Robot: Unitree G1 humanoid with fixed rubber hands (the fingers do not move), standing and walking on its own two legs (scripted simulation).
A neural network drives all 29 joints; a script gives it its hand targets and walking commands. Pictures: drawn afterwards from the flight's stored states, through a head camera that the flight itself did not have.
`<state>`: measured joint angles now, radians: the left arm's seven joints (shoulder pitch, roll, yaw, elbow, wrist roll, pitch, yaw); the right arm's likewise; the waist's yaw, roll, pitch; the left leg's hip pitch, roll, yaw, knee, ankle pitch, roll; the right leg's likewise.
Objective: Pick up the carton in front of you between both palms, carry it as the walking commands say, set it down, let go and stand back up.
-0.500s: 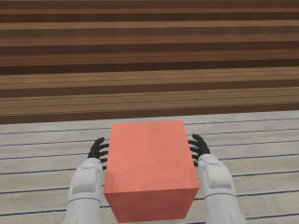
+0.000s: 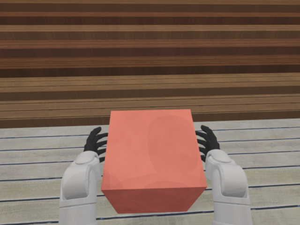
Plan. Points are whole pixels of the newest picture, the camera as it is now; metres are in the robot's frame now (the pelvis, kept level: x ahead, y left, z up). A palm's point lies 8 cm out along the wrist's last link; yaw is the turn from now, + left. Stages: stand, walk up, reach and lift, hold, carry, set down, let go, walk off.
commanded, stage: carry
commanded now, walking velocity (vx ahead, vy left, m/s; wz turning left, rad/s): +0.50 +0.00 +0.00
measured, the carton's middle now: (151, 164) +0.30 +0.00 +0.03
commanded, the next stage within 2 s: none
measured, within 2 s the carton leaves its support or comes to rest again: neither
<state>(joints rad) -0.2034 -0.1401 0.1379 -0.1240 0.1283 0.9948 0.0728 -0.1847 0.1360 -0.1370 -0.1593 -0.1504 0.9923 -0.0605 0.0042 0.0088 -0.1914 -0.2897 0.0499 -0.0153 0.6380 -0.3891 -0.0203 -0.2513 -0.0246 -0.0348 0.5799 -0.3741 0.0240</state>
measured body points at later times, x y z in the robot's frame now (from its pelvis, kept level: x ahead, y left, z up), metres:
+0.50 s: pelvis +0.24 -0.03 +0.02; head +0.21 -0.04 +0.47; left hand +0.47 +0.14 +0.11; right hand +0.50 -0.16 +0.11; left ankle +0.19 +0.09 -0.65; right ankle +0.22 -0.09 -0.73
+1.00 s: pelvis +0.56 +0.03 +0.02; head +0.56 +0.04 +0.47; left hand +0.81 +0.17 +0.08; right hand +0.79 -0.13 +0.09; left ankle +0.58 +0.09 -0.73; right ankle +0.51 -0.12 -0.65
